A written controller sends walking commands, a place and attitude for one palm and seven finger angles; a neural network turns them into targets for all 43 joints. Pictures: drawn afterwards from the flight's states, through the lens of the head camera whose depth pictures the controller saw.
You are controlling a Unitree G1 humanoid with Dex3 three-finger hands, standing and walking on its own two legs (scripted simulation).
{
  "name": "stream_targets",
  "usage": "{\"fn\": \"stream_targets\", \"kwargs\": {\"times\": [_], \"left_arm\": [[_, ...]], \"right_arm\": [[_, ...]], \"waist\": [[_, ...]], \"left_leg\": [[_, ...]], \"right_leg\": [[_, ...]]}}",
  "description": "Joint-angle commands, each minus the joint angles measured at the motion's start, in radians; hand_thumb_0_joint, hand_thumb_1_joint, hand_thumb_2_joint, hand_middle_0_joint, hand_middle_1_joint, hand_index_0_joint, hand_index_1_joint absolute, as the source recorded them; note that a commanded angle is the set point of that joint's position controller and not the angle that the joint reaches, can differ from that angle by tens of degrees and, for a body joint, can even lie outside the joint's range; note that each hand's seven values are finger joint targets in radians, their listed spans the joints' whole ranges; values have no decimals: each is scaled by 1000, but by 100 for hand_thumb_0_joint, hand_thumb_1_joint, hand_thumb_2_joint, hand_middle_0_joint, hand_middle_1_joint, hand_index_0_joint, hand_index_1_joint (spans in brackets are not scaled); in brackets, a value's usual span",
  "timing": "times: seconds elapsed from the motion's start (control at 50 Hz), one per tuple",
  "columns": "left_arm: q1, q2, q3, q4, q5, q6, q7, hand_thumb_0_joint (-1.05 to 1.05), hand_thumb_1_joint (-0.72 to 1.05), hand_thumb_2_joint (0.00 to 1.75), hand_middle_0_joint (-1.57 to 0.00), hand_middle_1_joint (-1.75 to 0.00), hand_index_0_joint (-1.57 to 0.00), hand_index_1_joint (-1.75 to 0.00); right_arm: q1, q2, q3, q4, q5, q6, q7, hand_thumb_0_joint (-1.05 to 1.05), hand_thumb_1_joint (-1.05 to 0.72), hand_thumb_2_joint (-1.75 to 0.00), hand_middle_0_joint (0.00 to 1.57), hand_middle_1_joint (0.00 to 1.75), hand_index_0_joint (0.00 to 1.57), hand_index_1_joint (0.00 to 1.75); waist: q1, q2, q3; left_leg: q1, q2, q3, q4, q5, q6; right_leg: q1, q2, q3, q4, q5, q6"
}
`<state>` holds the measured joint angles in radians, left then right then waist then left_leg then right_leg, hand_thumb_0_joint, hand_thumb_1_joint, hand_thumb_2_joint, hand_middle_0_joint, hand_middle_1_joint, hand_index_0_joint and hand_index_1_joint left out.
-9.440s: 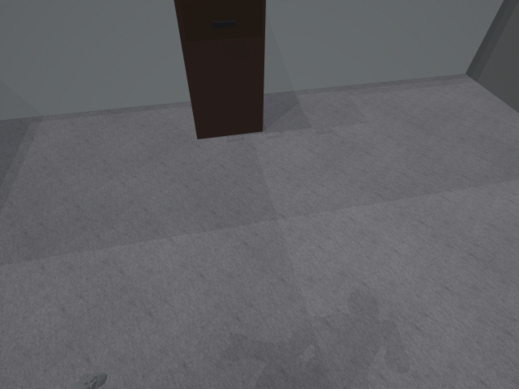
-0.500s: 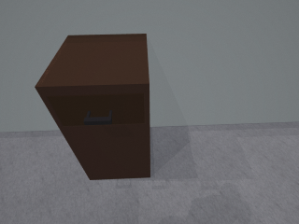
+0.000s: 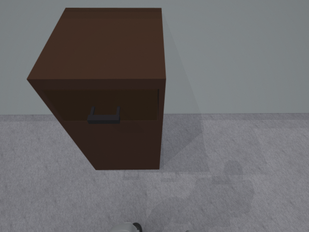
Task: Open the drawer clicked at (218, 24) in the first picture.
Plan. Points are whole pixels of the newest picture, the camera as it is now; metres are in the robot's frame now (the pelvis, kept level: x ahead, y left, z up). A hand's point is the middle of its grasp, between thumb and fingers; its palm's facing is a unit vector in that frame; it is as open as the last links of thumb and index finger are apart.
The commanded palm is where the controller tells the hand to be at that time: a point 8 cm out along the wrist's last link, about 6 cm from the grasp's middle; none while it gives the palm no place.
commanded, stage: come to a stop and stand still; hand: left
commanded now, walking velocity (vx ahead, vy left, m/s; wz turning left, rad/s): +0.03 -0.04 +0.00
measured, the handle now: (104, 114) +0.48 +0.22 -0.08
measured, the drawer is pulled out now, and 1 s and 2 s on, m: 0.00 0.00 0.00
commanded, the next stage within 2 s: look again from close up in 0.92 s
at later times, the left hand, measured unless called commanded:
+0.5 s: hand out of the picture -0.01 +0.17 -0.18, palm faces +0.08 -0.98 -0.17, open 7.3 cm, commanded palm none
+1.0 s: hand out of the picture -0.05 +0.16 -0.17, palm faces +0.06 -0.99 -0.14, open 7.3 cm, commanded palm none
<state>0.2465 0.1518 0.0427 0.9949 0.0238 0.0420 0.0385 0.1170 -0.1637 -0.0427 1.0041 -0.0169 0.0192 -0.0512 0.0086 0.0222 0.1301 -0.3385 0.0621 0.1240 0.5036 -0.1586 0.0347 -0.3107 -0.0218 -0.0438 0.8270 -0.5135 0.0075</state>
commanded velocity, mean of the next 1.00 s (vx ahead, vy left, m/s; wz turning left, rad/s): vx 0.03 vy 0.03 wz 0.00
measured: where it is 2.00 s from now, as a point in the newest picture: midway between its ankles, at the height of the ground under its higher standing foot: outside the picture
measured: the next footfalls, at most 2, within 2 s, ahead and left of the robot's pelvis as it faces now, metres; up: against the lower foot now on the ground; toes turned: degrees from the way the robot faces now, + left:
right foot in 0.10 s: +0.02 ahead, -0.14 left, +0.00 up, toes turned -3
left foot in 0.36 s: +0.04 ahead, +0.09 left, +0.00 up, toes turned -7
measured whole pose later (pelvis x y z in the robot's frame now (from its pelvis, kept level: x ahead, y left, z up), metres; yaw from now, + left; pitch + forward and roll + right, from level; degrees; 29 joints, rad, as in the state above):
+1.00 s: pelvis +0.00 +0.01 +0.01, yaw +1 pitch -1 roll +0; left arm 0.36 0.10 0.00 1.15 0.02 0.00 0.04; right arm 0.31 -0.12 0.01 1.14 -0.01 -0.01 -0.04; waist 0.01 -0.02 0.00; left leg -0.12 -0.04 0.08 0.39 -0.26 0.05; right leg -0.14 -0.07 -0.04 0.41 -0.25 0.05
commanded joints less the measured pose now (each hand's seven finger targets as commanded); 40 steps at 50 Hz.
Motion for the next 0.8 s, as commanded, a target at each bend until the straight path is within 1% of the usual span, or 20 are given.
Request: {"fn": "stream_targets", "kwargs": {"times": [0.0,0.02,0.04,0.06,0.08,0.1,0.12,0.14,0.18,0.26,0.3,0.32,0.34,0.36,0.38,0.4,0.42,0.56,0.64,0.78], "left_arm": [[172,36,16,-22,-1,0,-9,0,90,90,-20,-30,-20,-30],[204,43,19,-15,2,-2,-10,0,90,90,-20,-30,-20,-30],[212,67,22,-15,9,-6,-7,0,90,90,-20,-30,-20,-30],[192,120,26,-29,16,-15,-3,0,90,90,-20,-30,-20,-30],[104,173,23,-55,15,-20,0,0,90,90,-20,-30,-20,-30],[35,193,22,-81,14,-23,3,0,90,90,-20,-30,-20,-30],[-15,184,24,-91,15,-27,5,0,90,90,-20,-30,-20,-30],[-24,173,26,-87,11,-34,7,0,90,90,-20,-30,-20,-30],[-31,157,16,-76,5,-47,-1,0,90,90,-20,-30,-20,-30],[57,179,27,-44,7,-49,-5,0,90,90,-20,-30,-20,-30],[66,168,24,-22,-3,-47,-7,0,90,90,-20,-30,-20,-30],[79,139,18,-16,-11,-47,-9,0,90,90,-20,-30,-20,-30],[99,109,13,-11,-13,-44,-12,0,90,90,-20,-30,-20,-30],[107,86,6,5,-12,-45,-11,0,90,90,-20,-30,-20,-30],[102,80,0,25,-9,-47,-9,0,90,90,-20,-30,-20,-30],[94,83,-4,39,-7,-46,-8,0,90,90,-20,-30,-20,-30],[97,86,-7,47,-7,-47,-9,0,90,90,-20,-30,-20,-30],[128,62,-25,105,-7,-43,-5,0,90,90,-20,-30,-20,-30],[149,53,-30,120,-5,-44,-2,0,90,90,-20,-30,-20,-30],[181,33,-34,136,-5,-48,4,0,90,90,-20,-30,-20,-30]], "right_arm": [[76,-187,-48,-25,-7,4,1,0,-90,-90,20,30,20,30],[61,-178,-47,-30,-5,9,8,0,-90,-90,20,30,20,30],[68,-147,-42,-34,-2,14,18,0,-90,-90,20,30,20,30],[72,-88,-33,-48,2,24,27,0,-90,-90,20,30,20,30],[58,-52,-27,-65,3,34,38,0,-90,-90,20,30,20,30],[46,-70,-31,-64,1,40,47,0,-90,-90,20,30,20,30],[41,-68,-30,-58,-2,43,53,0,-90,-90,20,30,20,30],[70,-65,-25,-41,-4,42,53,0,-90,-90,20,30,20,30],[128,-78,-21,-6,-6,24,57,0,-90,-90,20,30,20,30],[144,-62,-6,3,-3,-1,50,0,-90,-90,20,30,20,30],[203,-57,4,26,-1,-15,40,0,-90,-90,20,30,20,30],[223,-78,8,37,0,-27,35,0,-90,-90,20,30,20,30],[218,-107,5,38,-1,-33,30,0,-90,-90,20,30,20,30],[199,-121,8,38,-4,-30,26,0,-90,-90,20,30,20,30],[186,-104,14,49,-3,-32,25,0,-90,-90,20,30,20,30],[186,-100,18,61,1,-34,24,0,-90,-90,20,30,20,30],[198,-97,21,63,2,-35,22,0,-90,-90,20,30,20,30],[225,-86,27,95,6,-32,16,0,-90,-90,20,30,20,30],[241,-82,25,102,8,-32,15,0,-90,-90,20,30,20,30],[259,-66,29,112,9,-40,10,0,-90,-90,20,30,20,30]], "waist": [[14,89,-252],[32,56,-245],[35,-16,-207],[31,-210,-146],[14,-314,-84],[10,-232,-68],[-13,-206,-28],[-21,-237,-26],[-33,-205,-21],[11,-141,-44],[-5,-93,-79],[0,-10,-107],[18,70,-119],[31,76,-118],[29,61,-117],[25,83,-103],[23,59,-103],[10,-3,-43],[2,-22,-40],[-1,-21,-64]], "left_leg": [[132,250,-193,-88,426,122],[58,217,-171,-68,235,88],[-29,150,-141,-40,13,46],[-103,20,-79,73,-245,-14],[-91,-40,-59,225,-299,-42],[-42,-26,-118,352,-308,-34],[-62,-23,-143,398,-265,-29],[-66,-17,-142,412,-237,-28],[-68,-11,-121,369,-183,-33],[-13,-27,-76,93,-205,-40],[125,-30,-86,-104,-81,-35],[184,10,-144,-144,40,-18],[187,82,-215,-140,142,11],[134,110,-219,-149,117,25],[108,92,-214,-168,97,24],[88,79,-203,-183,81,18],[88,70,-195,-180,102,13],[94,60,-191,-228,-12,5],[107,58,-186,-235,-34,5],[158,53,-171,-213,88,7]], "right_leg": [[92,-16,5,-151,157,-3],[166,-14,-12,-256,261,-1],[210,-29,9,-357,311,-5],[141,-152,195,-526,200,-48],[-18,-295,331,-657,14,-121],[-137,-320,338,-700,-128,-153],[-173,-277,322,-705,-118,-133],[-145,-267,316,-707,-93,-123],[-52,-216,212,-654,71,-112],[95,-229,189,-577,233,-145],[80,-193,156,-494,308,-114],[69,-137,111,-431,350,-81],[68,-85,61,-399,356,-49],[107,-71,37,-415,326,-35],[147,-72,24,-418,359,-26],[175,-76,18,-418,370,-21],[190,-77,23,-420,396,-22],[165,-84,25,-464,371,-10],[154,-85,26,-469,370,-6],[147,-92,29,-464,415,-3]]}}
